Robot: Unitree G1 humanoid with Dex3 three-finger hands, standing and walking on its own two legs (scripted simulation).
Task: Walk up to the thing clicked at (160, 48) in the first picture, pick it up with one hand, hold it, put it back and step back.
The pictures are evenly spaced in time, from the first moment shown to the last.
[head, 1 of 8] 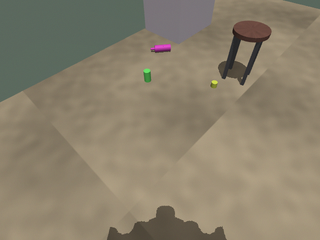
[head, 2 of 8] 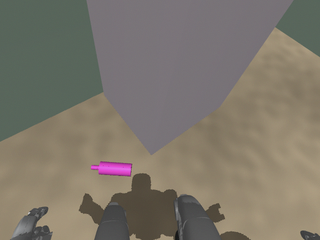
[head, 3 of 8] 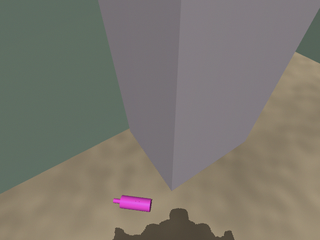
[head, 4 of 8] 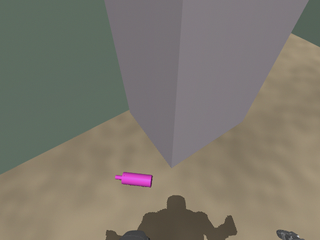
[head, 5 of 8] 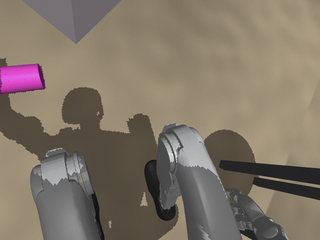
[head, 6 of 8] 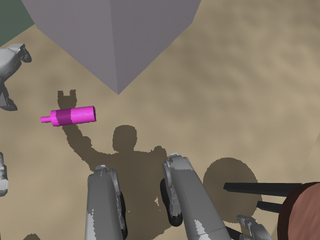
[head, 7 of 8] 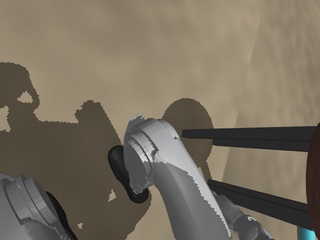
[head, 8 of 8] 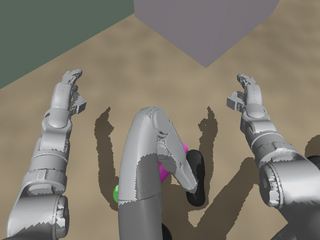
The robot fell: yes
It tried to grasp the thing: yes
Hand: left
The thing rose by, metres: 0.66
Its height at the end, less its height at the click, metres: +0.00
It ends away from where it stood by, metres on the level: 0.41
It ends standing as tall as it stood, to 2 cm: yes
